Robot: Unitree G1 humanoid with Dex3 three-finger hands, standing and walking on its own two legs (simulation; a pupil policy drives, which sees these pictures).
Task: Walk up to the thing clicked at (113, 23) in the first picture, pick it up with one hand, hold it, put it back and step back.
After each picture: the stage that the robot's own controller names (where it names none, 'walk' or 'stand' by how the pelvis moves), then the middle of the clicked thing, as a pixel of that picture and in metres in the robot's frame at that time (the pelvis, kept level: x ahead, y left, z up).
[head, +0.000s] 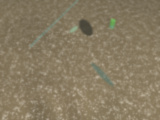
stand; (112, 23) +1.81 -0.46 -0.72
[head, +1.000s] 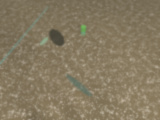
walk; (83, 30) +1.74 -0.01 -0.69
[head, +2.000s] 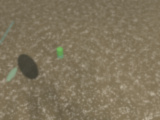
walk; (60, 52) +1.20 +0.25 -0.71
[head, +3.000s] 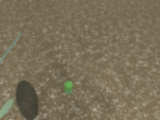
walk; (68, 87) +0.74 +0.11 -0.70
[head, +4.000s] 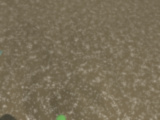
walk; out of the picture +0.44 +0.07 -0.71
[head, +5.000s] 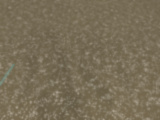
stand; out of the picture +0.35 +0.09 -0.72
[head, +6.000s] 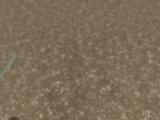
stand; out of the picture +0.37 +0.14 -0.71
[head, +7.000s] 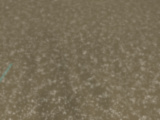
stand; out of the picture +0.36 +0.10 -0.73
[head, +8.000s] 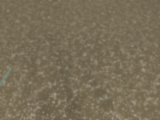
stand; out of the picture +0.35 +0.12 -0.73
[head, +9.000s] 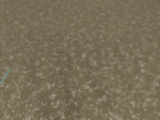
stand; out of the picture +0.34 +0.13 -0.73
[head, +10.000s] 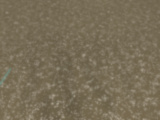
stand; out of the picture +0.34 +0.14 -0.73
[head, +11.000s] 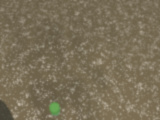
go down; (54, 109) +0.38 +0.12 -0.61
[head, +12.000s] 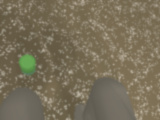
go down; (28, 65) +0.45 +0.15 -0.31
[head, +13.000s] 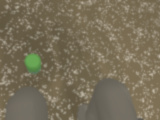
close in; (33, 64) +0.46 +0.14 -0.32
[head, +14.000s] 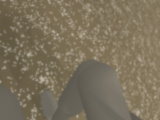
close in; out of the picture +0.45 +0.19 -0.24
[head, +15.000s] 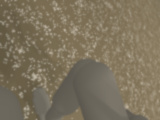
lift; out of the picture +0.44 +0.20 -0.25
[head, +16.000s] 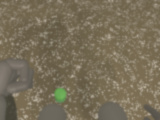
lift; (60, 95) +0.39 +0.10 -0.46
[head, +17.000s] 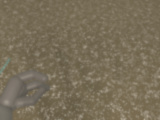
go down; out of the picture +0.32 +0.09 -0.68
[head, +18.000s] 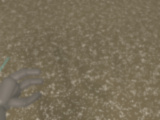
go down; out of the picture +0.33 +0.10 -0.67
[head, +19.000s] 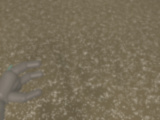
go down; out of the picture +0.32 +0.09 -0.69
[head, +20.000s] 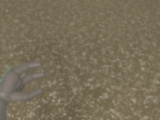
go down; out of the picture +0.32 +0.09 -0.70
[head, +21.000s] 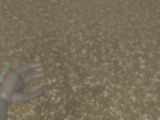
go down; out of the picture +0.32 +0.09 -0.70
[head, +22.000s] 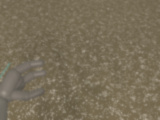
go down; out of the picture +0.32 +0.09 -0.70
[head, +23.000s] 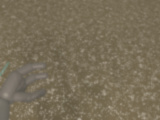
go down; out of the picture +0.32 +0.10 -0.70
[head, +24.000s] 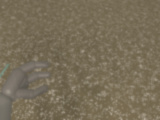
go down; out of the picture +0.32 +0.09 -0.71
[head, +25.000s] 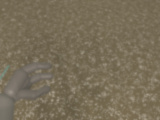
go down; out of the picture +0.32 +0.09 -0.71
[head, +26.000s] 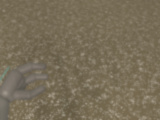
go down; out of the picture +0.32 +0.09 -0.71
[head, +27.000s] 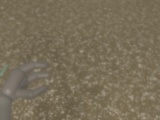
crouch; out of the picture +0.32 +0.10 -0.70
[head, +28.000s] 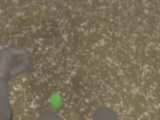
lower; (55, 101) +0.38 +0.10 -0.50
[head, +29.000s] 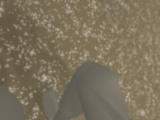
lower; out of the picture +0.41 +0.17 -0.25
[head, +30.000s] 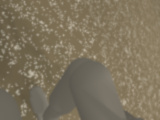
lower; out of the picture +0.41 +0.18 -0.25
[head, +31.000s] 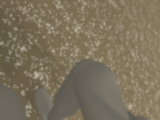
lower; out of the picture +0.40 +0.18 -0.24
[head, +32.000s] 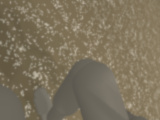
lower; out of the picture +0.40 +0.17 -0.24
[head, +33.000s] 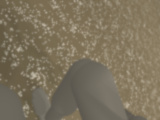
lower; out of the picture +0.39 +0.17 -0.24
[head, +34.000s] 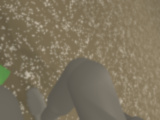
hold; out of the picture +0.38 +0.10 -0.27
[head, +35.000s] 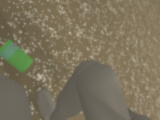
withdraw; (15, 56) +0.43 +0.05 -0.26
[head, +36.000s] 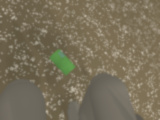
stand; (62, 62) +0.47 -0.02 -0.30
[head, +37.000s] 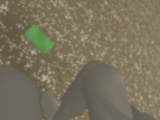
stand; (39, 39) +0.52 -0.03 -0.25
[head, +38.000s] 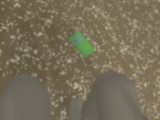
hold; (81, 44) +0.53 -0.10 -0.27
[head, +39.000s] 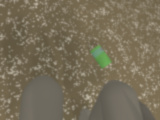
stand; (100, 56) +0.57 -0.15 -0.30
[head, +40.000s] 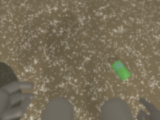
walk; (121, 70) +0.53 -0.23 -0.46
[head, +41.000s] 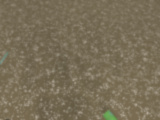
stand; (111, 119) +0.46 -0.28 -0.68
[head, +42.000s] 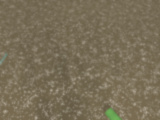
stand; (113, 116) +0.48 -0.30 -0.68
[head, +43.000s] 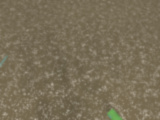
stand; (115, 117) +0.49 -0.32 -0.68
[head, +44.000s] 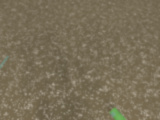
stand; (117, 116) +0.50 -0.33 -0.68
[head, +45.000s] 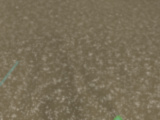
stand; out of the picture +0.52 -0.35 -0.74
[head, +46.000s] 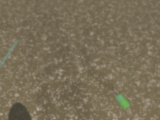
walk; (122, 101) +0.56 -0.40 -0.73
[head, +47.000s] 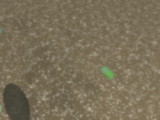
walk; (107, 72) +0.83 -0.32 -0.73
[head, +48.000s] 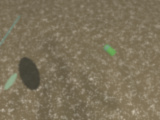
walk; (109, 50) +1.12 -0.28 -0.72
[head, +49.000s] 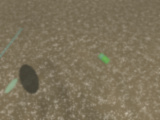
stand; (103, 58) +1.22 -0.26 -0.73
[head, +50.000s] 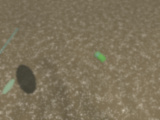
stand; (100, 56) +1.23 -0.23 -0.75
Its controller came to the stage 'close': yes
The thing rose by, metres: 0.01
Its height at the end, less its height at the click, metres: -0.02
